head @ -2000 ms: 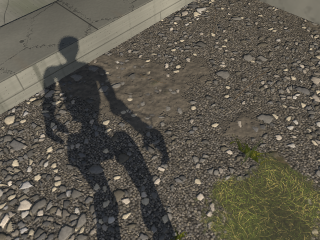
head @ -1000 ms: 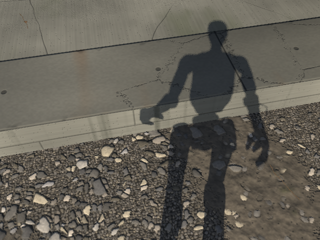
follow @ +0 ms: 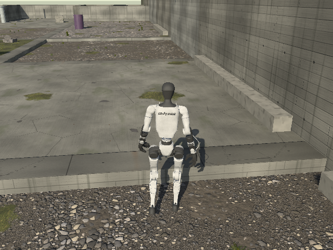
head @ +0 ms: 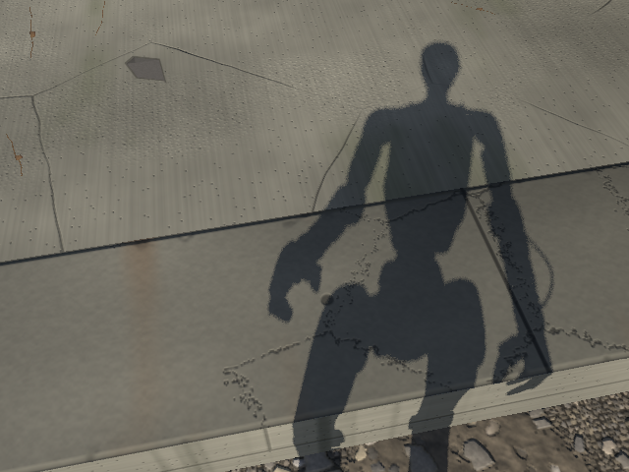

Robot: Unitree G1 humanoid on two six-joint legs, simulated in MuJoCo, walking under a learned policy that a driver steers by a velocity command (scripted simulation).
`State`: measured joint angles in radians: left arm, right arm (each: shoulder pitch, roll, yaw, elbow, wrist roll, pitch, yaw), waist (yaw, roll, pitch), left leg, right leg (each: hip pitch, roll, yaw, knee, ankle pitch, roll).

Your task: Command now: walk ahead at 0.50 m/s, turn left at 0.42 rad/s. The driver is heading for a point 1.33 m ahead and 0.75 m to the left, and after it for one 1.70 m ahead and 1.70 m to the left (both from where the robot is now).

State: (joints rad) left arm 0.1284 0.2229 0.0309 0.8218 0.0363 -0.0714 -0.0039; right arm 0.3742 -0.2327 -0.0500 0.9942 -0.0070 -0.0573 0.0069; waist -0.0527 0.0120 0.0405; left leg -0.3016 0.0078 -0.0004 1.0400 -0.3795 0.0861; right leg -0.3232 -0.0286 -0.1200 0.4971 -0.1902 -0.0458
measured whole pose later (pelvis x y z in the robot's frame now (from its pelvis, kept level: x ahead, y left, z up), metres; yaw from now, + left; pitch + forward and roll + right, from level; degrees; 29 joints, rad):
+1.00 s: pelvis +0.50 +0.13 +0.05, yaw +35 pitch +3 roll -2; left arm -0.01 0.10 -0.05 0.57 0.02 0.00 0.01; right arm 0.45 -0.22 -0.07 0.91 -0.01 -0.07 0.01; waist -0.05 0.02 0.02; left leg -0.23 -0.12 -0.19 1.09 -0.12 0.12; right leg -0.86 -0.02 -0.15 1.33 -0.52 -0.09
